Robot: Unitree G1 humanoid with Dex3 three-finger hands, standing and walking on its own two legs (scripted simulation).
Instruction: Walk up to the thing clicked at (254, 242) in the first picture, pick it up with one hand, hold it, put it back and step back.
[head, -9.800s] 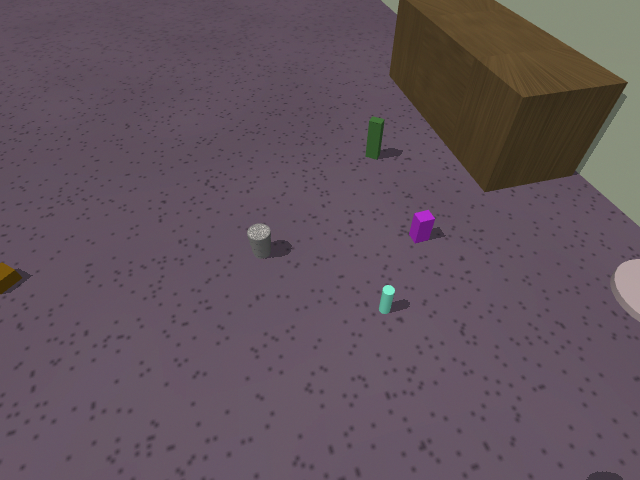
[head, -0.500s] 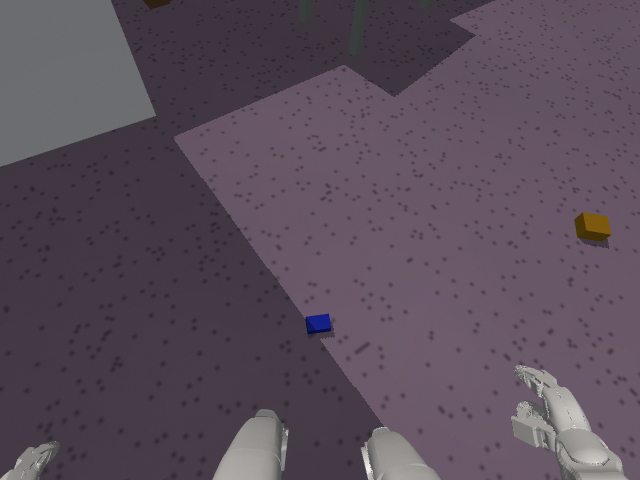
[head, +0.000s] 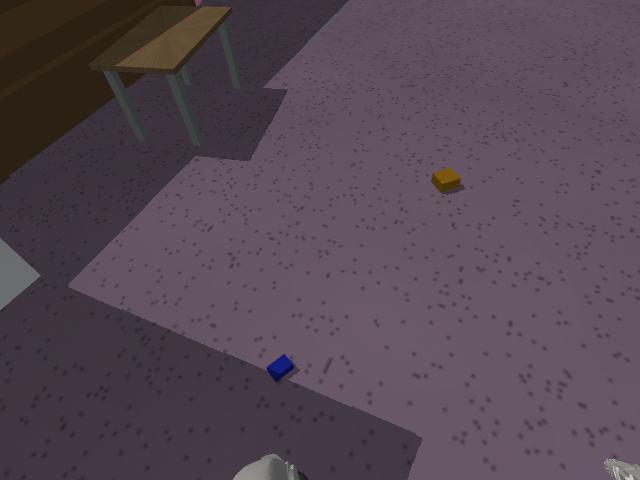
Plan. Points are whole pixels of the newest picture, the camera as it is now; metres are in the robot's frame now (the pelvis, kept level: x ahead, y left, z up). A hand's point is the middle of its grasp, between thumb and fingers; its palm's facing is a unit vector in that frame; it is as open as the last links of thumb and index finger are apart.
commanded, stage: walk up
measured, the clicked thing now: out of the picture +0.98 -1.24 -0.70
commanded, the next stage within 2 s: none
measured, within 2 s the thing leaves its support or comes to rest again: neither
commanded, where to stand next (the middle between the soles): +0.13 -0.08 m, yaw -63 degrees
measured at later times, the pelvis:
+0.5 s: pelvis +0.01 -0.01 +0.02, yaw -22 degrees
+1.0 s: pelvis +0.11 -0.07 -0.01, yaw -42 degrees
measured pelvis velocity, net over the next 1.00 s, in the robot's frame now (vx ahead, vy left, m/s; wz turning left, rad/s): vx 0.11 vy -0.07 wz -0.73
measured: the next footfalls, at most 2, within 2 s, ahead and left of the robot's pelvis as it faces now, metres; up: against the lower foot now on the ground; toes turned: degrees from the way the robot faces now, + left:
left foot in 0.28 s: +0.04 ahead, +0.08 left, +0.00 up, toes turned -13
right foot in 0.68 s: +0.09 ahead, -0.22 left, +0.00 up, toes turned -33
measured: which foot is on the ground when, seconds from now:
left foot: up 0.00-0.26, down 0.28-0.70, up 0.72-1.00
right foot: down 0.00-0.28, up 0.30-0.66, down 0.68-1.00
